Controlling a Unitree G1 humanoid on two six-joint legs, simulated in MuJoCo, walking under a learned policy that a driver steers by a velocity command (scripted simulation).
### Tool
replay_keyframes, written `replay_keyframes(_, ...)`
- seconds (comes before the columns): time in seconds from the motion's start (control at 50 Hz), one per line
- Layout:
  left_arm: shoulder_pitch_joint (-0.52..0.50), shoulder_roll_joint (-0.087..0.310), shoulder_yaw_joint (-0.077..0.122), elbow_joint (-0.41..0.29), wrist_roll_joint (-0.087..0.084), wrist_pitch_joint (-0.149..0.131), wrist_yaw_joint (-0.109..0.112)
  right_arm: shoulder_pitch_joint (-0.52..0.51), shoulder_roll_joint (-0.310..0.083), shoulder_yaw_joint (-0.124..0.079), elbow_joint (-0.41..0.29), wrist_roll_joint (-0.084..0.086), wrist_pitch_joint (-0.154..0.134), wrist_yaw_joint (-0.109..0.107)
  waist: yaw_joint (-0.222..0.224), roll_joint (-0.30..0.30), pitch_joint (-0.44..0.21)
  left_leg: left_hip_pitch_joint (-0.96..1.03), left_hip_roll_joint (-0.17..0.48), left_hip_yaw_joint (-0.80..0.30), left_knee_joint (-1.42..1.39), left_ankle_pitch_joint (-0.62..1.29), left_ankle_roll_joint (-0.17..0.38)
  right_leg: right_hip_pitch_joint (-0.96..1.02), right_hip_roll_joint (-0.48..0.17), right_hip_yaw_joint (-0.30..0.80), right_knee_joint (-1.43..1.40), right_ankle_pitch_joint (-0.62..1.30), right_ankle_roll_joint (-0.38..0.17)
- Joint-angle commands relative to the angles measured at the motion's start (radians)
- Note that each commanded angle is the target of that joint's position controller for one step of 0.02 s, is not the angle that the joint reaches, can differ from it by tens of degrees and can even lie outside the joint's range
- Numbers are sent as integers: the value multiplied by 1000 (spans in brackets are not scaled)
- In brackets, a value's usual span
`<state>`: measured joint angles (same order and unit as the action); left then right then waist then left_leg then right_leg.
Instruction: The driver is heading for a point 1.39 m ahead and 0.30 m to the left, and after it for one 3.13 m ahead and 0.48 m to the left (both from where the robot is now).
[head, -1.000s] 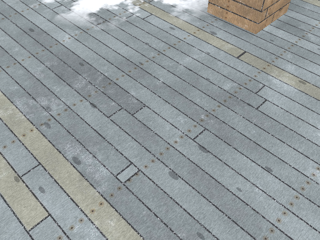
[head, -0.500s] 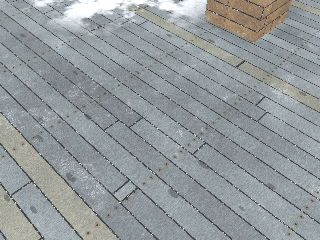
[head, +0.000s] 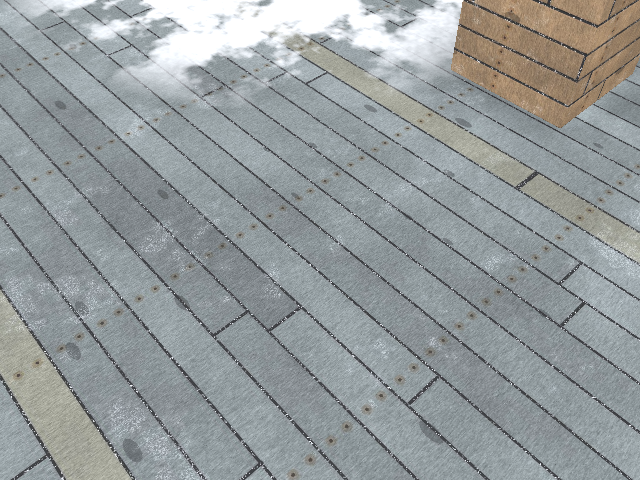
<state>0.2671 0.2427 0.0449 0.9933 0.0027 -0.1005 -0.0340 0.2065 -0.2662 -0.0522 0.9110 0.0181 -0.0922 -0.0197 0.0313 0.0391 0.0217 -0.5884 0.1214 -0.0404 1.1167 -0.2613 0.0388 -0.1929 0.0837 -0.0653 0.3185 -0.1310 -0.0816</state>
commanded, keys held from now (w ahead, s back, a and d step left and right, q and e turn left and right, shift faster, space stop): w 0.84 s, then w+q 0.16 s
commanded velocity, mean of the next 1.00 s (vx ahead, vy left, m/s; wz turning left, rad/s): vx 0.50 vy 0.00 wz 0.03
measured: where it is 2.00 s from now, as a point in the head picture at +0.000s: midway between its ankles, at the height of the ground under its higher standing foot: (292, 256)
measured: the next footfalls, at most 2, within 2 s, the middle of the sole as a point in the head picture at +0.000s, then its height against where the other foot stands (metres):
left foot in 0.32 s outside the picture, level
right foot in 0.86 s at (378, 406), level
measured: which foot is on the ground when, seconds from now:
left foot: up 0.00-0.30, down 0.32-0.86, up 0.88-1.00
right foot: down 0.00-0.34, up 0.36-0.84, down 0.86-1.00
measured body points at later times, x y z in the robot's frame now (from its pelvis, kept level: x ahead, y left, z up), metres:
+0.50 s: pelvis +0.28 +0.08 +0.00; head +0.31 +0.10 +0.45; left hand +0.36 +0.36 -0.14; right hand +0.36 -0.18 -0.12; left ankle +0.31 +0.17 -0.74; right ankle +0.26 -0.08 -0.66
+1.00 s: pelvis +0.57 +0.02 -0.01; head +0.60 +0.01 +0.44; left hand +0.69 +0.29 -0.12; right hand +0.60 -0.25 -0.15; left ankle +0.46 +0.17 -0.65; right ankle +0.63 -0.07 -0.74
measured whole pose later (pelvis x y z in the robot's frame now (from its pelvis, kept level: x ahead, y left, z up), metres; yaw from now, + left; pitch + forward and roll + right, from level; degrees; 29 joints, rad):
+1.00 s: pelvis +0.57 +0.02 -0.01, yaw +2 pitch +1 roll +0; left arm 0.14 0.24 0.06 0.90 0.00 -0.10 -0.03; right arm 0.31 -0.26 -0.06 0.98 0.04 -0.08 -0.01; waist -0.01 0.03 0.03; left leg -0.39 0.04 -0.05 1.16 -0.38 0.05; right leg -0.34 0.01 -0.10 0.47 -0.16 -0.06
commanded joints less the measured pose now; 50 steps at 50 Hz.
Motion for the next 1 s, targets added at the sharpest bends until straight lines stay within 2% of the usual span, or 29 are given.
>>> replay_keyframes(0.02, -45, 142, 24, -57, 0, -21, 21, 33, -55, -16, -46, -15, 10, -5, -48, -77, 38, -64, 58, -29, -123, 137, -31, -71, -298, 257, -252, -26, -182)
replay_keyframes(0.12, 50, 165, 27, -38, -16, -6, 40, -154, -34, -5, -95, -9, -3, 14, 13, -71, 45, -40, 4, 25, -442, 362, -47, 3, -260, 155, -238, 46, -131)
replay_keyframes(0.22, 137, 176, 34, -2, -25, 18, 42, -271, -48, 1, -146, 4, -12, 44, 45, -79, 64, -52, -23, 26, -579, 289, -24, 177, -323, 158, -156, 68, -114)
replay_keyframes(0.26, 131, 189, 40, -2, -25, 30, 43, -245, -73, -5, -151, 5, -18, 52, 17, -100, 46, 3, -41, 35, -610, 209, 3, 227, -348, 170, -100, 143, -97)
replay_keyframes(0.28, 110, 196, 42, -8, -24, 36, 43, -188, -95, -16, -140, 5, -21, 54, -22, -114, 14, 92, -66, 57, -627, 179, 20, 233, -340, 157, -32, 278, -82)
replay_keyframes(0.3, 95, 183, 37, -14, -20, 42, 42, -55, -132, -38, -100, 3, -22, 50, -90, -106, -64, 268, -98, 84, -646, 173, 47, 211, -293, 116, 130, 435, -58)
replay_keyframes(0.32, 97, 143, 19, -35, -6, 43, 43, 140, -200, -63, -51, -6, -23, 42, -160, -54, -210, 563, -10, -10, -608, 186, 101, 66, -237, 68, 397, 368, -26)
replay_keyframes(0.34, 204, 24, -17, -55, 0, 21, 33, 260, -314, -91, -22, -20, -14, 40, -132, 197, -354, 959, 241, -466, -673, 55, 264, -355, -61, 8, 801, -34, 55)
replay_keyframes(0.36, 186, 64, -10, -40, -17, -6, 30, 275, -228, -67, -19, -15, -13, 45, -147, 208, -409, 999, 284, -704, -817, -46, 293, -499, -36, 158, 954, -430, 49)
replay_keyframes(0.38, 93, 157, 14, -65, -46, -22, 26, 184, -170, -47, -33, -11, -17, 44, -133, 140, -253, 879, 248, -557, -824, -57, 234, -588, -99, 177, 1012, -377, 26)
replay_keyframes(0.4, 32, 159, 15, -79, -50, -27, 30, 95, -136, -35, -57, -13, -17, 43, -106, 75, -166, 736, 208, -413, -839, 20, 201, -574, -157, 149, 981, -281, 18)
replay_keyframes(0.42, 0, 149, 19, -82, -36, -22, 36, 34, -104, -26, -65, -18, -17, 46, -79, 28, -96, 603, 167, -314, -875, 101, 185, -536, -192, 133, 911, -210, 22)
replay_keyframes(0.44, 8, 137, 25, -79, -26, -9, 41, 4, -80, -18, -66, -26, -20, 49, -46, 42, -66, 514, 130, -240, -910, 149, 167, -473, -223, 138, 851, -159, 25)
replay_keyframes(0.48, 36, 91, 21, -71, -20, 16, 41, 13, -78, -18, -51, -26, -25, 52, -20, 49, -51, 440, 102, -172, -956, 224, 174, -410, -230, 125, 801, -114, 37)
replay_keyframes(0.52, 2, 86, 23, -87, -15, 27, 43, 46, -107, -26, -31, -24, -29, 44, -15, 29, -26, 434, 102, -128, -982, 303, 189, -454, -235, 120, 730, -51, 54)
replay_keyframes(0.58, -107, 81, 24, -126, -7, 25, 40, 91, -118, -28, -9, -20, -21, 27, -36, 16, 3, 466, 90, -74, -1000, 341, 180, -517, -231, 114, 550, 97, 74)
replay_keyframes(0.66, -250, 59, 13, -165, -13, 15, 26, 150, -130, -29, 17, -11, -14, 14, -80, 19, 38, 477, 63, -11, -1021, 288, 154, -462, -189, 70, 323, 250, 73)
replay_keyframes(0.74, -348, 65, 8, -205, -21, 7, 6, 216, -136, -34, 58, -4, 4, 9, -104, 17, 73, 612, 115, -15, -979, 307, 152, -497, -173, 74, 226, 212, 51)
replay_keyframes(0.8, -340, 91, 15, -218, -23, -2, -9, 206, -151, -44, 66, 0, 20, 3, -73, 30, 54, 697, 152, -21, -901, 438, 131, -451, -153, 66, 187, 105, 15)
replay_keyframes(0.82, -294, 111, 24, -208, -23, -4, -10, 188, -161, -47, 62, -1, 24, 2, -43, 46, 21, 703, 147, -13, -845, 582, 121, -366, -127, 43, 183, 68, 1)
replay_keyframes(0.84, -192, 138, 41, -180, -21, -5, -7, 166, -161, -47, 58, -1, 30, 1, 16, 53, -42, 687, 119, 14, -724, 746, 103, -214, -90, 10, 167, 66, -21)
replay_keyframes(0.86, -19, 187, 68, -127, -17, -4, 1, 166, -132, -34, 49, -7, 34, 3, 87, 31, -150, 576, 61, 40, -517, 741, 75, 54, -101, 28, 182, 92, -54)
replay_keyframes(0.88, 142, 273, 90, -100, 2, -3, 11, 230, -64, -10, 27, -21, 26, 8, 99, -113, -308, 238, -42, 81, -153, 402, 23, 448, -343, 341, 203, 52, -157)
replay_keyframes(0.9, 180, 270, 84, -88, -5, 2, 7, 305, 24, 17, 41, -13, 4, 15, 71, -306, -425, -30, -185, -14, 104, -321, -8, 633, -501, 738, 51, -115, -249)
replay_keyframes(0.92, 146, 189, 61, -91, -12, -1, 11, 210, -97, -16, 33, 22, -12, 18, 96, -211, -325, -128, -132, -114, 206, -316, 12, 551, -470, 694, 3, -207, -198)
replay_keyframes(0.94, 55, 159, 50, -107, -14, -4, 16, 127, -131, -26, 2, 38, -20, 16, 74, -174, -185, -167, -81, -84, 198, -218, 25, 397, -448, 541, -26, -162, -154)
replay_keyframes(0.96, -21, 128, 40, -118, -6, -9, 15, 89, -126, -29, -3, 29, -19, 8, 40, -107, -117, -122, -31, -66, 149, -122, 24, 249, -414, 434, -65, -101, -130)
replay_keyframes(0.98, -66, 97, 33, -119, 2, -15, 13, 89, -110, -37, 0, 20, -8, 3, 6, -109, -67, -69, 0, -68, 98, -62, 22, 142, -380, 341, -106, -49, -110)
replay_keyframes(1.0, -87, 78, 29, -113, 11, -19, 11, 118, -84, -38, 7, 18, 9, 3, -23, -135, -55, -7, 20, -74, 73, -25, 22, 74, -354, 276, -138, -24, -97)
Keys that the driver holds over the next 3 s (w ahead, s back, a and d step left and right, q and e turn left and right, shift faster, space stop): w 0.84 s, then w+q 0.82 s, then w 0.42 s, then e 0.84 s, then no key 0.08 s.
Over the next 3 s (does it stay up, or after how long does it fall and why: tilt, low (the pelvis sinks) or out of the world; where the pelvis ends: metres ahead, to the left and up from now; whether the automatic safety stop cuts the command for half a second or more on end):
stays up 1.33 0.23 0.00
